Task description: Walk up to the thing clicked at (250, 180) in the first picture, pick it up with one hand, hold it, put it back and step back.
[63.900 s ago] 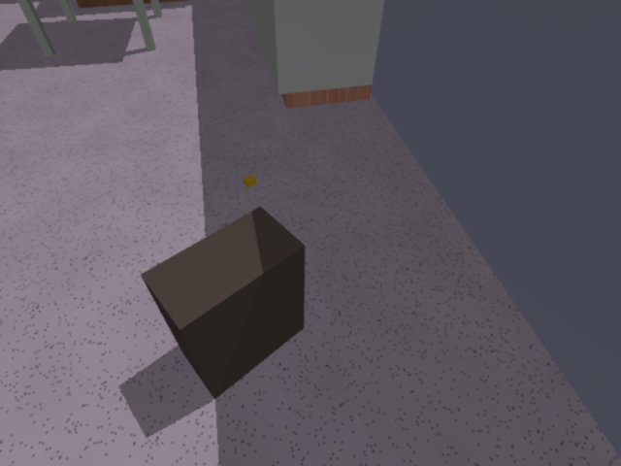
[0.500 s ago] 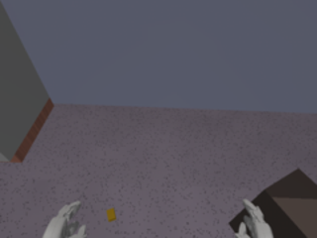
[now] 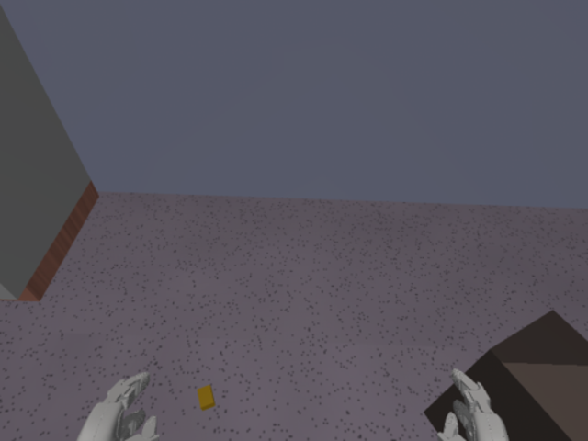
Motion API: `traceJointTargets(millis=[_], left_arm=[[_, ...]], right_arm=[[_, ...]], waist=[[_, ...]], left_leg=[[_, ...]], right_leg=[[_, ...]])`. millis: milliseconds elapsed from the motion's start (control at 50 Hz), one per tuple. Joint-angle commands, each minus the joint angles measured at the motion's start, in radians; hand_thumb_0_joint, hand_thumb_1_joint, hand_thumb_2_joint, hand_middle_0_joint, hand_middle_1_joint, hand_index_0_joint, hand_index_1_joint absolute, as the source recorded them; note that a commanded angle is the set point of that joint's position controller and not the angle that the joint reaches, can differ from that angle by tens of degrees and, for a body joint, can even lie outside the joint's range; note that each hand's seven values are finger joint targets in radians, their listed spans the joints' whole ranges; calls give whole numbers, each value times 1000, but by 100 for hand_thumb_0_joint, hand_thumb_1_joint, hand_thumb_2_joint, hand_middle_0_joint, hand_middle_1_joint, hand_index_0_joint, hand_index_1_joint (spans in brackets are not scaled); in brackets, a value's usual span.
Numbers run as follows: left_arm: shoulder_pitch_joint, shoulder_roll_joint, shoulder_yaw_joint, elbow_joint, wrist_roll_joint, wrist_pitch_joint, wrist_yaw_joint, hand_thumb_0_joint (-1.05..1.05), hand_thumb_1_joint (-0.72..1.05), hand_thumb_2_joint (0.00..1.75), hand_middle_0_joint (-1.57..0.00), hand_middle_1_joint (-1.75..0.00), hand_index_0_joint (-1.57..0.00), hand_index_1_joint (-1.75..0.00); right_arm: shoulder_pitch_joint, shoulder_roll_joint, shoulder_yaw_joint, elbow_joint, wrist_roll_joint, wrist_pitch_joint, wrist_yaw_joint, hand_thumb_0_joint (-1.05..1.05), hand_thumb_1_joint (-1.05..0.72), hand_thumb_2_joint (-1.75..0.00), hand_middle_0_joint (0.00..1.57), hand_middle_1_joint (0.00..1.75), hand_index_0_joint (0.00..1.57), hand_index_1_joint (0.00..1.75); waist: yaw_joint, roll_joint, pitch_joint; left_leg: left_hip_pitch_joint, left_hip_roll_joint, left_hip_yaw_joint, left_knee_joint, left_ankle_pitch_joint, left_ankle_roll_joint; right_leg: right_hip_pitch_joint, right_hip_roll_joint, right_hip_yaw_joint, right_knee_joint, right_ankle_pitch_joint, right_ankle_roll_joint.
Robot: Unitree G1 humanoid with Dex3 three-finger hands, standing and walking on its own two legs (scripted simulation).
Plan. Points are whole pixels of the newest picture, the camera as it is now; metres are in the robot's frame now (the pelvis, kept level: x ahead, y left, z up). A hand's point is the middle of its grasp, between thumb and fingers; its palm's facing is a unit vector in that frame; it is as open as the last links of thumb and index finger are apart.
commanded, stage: home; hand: left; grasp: from above
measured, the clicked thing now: (206, 397) +0.40 +0.25 -0.70
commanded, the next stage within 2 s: stand in 0.32 s
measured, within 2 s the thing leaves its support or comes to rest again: neither
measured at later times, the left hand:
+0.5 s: hand out of the picture +0.16 +0.19 -0.07, palm faces +0.01 -0.96 -0.30, open 7.8 cm
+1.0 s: hand out of the picture +0.04 +0.24 -0.10, palm faces +0.03 -0.95 -0.32, open 7.4 cm
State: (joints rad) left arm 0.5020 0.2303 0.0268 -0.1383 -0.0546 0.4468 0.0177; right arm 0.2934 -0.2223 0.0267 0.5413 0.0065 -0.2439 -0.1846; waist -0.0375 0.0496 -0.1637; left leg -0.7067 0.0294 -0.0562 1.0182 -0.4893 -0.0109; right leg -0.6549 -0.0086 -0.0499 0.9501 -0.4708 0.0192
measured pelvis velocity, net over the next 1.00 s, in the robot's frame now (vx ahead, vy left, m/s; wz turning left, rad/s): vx -0.01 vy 0.01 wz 0.00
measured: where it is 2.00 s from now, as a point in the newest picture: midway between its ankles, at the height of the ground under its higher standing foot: outside the picture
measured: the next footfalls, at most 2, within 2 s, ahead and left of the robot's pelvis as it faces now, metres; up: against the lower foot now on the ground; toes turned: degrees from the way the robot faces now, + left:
none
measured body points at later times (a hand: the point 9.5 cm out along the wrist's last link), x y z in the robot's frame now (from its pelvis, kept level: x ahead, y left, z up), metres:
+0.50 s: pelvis -0.01 +0.00 +0.01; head +0.01 +0.00 +0.46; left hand +0.16 +0.24 -0.05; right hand +0.14 -0.25 -0.08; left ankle +0.01 +0.12 -0.68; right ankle +0.00 -0.14 -0.68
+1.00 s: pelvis -0.01 +0.01 +0.06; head -0.02 +0.01 +0.50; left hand +0.04 +0.29 -0.08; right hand +0.06 -0.26 -0.08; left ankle +0.01 +0.12 -0.68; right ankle +0.00 -0.14 -0.68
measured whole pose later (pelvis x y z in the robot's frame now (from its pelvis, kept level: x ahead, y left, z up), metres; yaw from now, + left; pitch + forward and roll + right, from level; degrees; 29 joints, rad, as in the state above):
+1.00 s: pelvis -0.01 +0.01 +0.06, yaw +0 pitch -4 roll +0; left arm 0.23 0.28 0.03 1.00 0.04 0.02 0.03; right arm 0.18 -0.27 -0.04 1.02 -0.04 0.00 -0.02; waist 0.03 0.01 0.05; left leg -0.21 -0.01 0.00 0.53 -0.26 0.01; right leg -0.19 -0.05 -0.01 0.52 -0.26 0.04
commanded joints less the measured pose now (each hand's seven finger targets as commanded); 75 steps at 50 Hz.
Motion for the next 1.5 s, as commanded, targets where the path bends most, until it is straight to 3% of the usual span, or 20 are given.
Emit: traceJointTargets(millis=[0,40,80,160,380,400,420,440,460,520,660,760,840,880,940,980,1120,1220,1380,1480], left_arm=[[-8,102,67,-186,1,-50,9,0,77,82,-19,-28,-19,-28],[-18,112,72,-193,1,-54,9,0,87,88,-20,-29,-20,-29],[-19,99,58,-192,1,-51,7,0,79,83,-19,-28,-19,-28],[-14,101,67,-184,2,-51,10,0,87,88,-20,-30,-20,-30],[-21,101,59,-183,3,-43,8,0,75,81,-18,-27,-18,-27],[-316,190,64,168,119,-256,47,0,83,89,-20,-30,-20,-30],[-223,208,83,340,124,-323,41,0,90,90,-20,-30,-20,-30],[-218,216,80,384,131,-357,36,0,90,90,-20,-30,-20,-30],[-249,217,74,409,127,-376,27,0,90,90,-20,-30,-20,-30],[-258,210,61,519,117,-405,17,0,90,90,-20,-30,-20,-30],[-303,205,64,770,104,-449,20,0,90,90,-20,-30,-20,-30],[-308,214,62,900,95,-460,24,0,90,90,-20,-30,-20,-30],[-307,219,57,987,89,-459,28,0,90,90,-20,-30,-20,-30],[-307,219,53,1025,87,-459,28,0,90,90,-20,-30,-20,-30],[-306,213,47,1074,87,-453,26,0,90,90,-20,-30,-20,-30],[-313,221,47,1102,89,-456,25,0,90,90,-20,-30,-20,-30],[-335,240,42,1153,87,-469,24,0,90,90,-20,-30,-20,-30],[-337,242,38,1187,88,-464,22,0,90,90,-20,-30,-20,-30],[-356,258,38,1208,84,-470,19,0,90,90,-20,-30,-20,-30],[-367,263,36,1216,81,-468,16,0,90,90,-20,-30,-20,-30]], right_arm=[[-66,-126,-53,-167,0,-57,-12,0,-90,-90,20,30,20,30],[-62,-129,-56,-165,1,-55,-12,0,-90,-90,20,30,20,30],[-60,-125,-53,-163,-1,-54,-12,0,-90,-90,20,30,20,30],[-69,-120,-52,-168,0,-53,-12,0,-90,-90,20,30,20,30],[-71,-124,-51,-171,1,-53,-12,0,-90,-90,20,30,20,30],[-143,-228,-91,81,-118,61,48,0,-90,-90,20,30,20,30],[-136,-238,-109,91,-120,104,80,0,-90,-90,20,30,20,30],[-142,-235,-108,79,-119,124,99,0,-90,-90,20,30,20,30],[-107,-236,-103,78,-125,136,112,0,-90,-90,20,30,20,30],[-133,-215,-104,134,-70,149,157,0,-90,-90,20,30,20,30],[-157,-224,-116,232,-62,180,169,0,-90,-90,20,30,20,30],[-143,-229,-116,307,-53,196,159,0,-90,-90,20,30,20,30],[-139,-241,-112,360,-48,208,151,0,-90,-90,20,30,20,30],[-139,-243,-110,385,-44,211,149,0,-90,-90,20,30,20,30],[-159,-253,-107,413,-42,216,149,0,-90,-90,20,30,20,30],[-163,-258,-109,426,-40,221,151,0,-90,-90,20,30,20,30],[-169,-251,-104,472,-34,219,155,0,-90,-90,20,30,20,30],[-179,-256,-99,494,-34,226,159,0,-90,-90,20,30,20,30],[-183,-259,-93,512,-28,226,164,0,-90,-90,20,30,20,30],[-184,-267,-88,524,-29,229,165,0,-90,-90,20,30,20,30]], waist=[[-2,-24,-80],[-5,-20,-91],[-8,-4,-82],[-3,-11,-75],[-5,4,-66],[68,-70,171],[65,-115,89],[52,-167,79],[27,-103,91],[74,-76,77],[69,-28,79],[59,-42,112],[54,-26,139],[54,-34,162],[59,3,218],[56,-15,230],[50,-57,187],[51,-51,250],[46,-65,212],[47,-65,232]], left_leg=[[104,-22,9,-165,214,23],[107,-25,15,-153,233,25],[106,-25,13,-156,230,23],[102,-23,12,-162,212,22],[95,-23,8,-179,161,24],[115,9,-26,-248,335,66],[170,1,3,-250,296,78],[212,-8,4,-244,274,77],[222,-11,-12,-276,247,72],[296,-9,-14,-329,220,71],[384,28,-64,-432,255,74],[453,35,-62,-485,355,66],[478,47,-73,-559,361,59],[497,52,-77,-596,334,53],[475,65,-104,-686,193,49],[459,59,-96,-703,155,46],[565,56,-66,-694,312,37],[523,54,-70,-732,210,32],[577,61,-58,-714,288,34],[558,60,-51,-721,268,34]], right_leg=[[53,32,-18,-144,186,-18],[56,28,-13,-147,206,-17],[51,29,-15,-144,205,-18],[45,30,-17,-151,184,-18],[38,29,-17,-153,141,-20],[217,-47,69,-199,158,-58],[240,-65,133,-238,120,-88],[214,-78,162,-260,106,-104],[186,-62,156,-258,90,-96],[254,-76,135,-269,112,-74],[335,-69,99,-339,209,-40],[383,-80,103,-403,301,-47],[439,-83,101,-462,324,-41],[447,-82,102,-497,302,-38],[455,-70,87,-525,246,-29],[483,-76,94,-551,236,-27],[502,-103,114,-617,285,-27],[489,-90,106,-642,216,-18],[497,-107,122,-671,230,-23],[496,-106,126,-685,202,-22]])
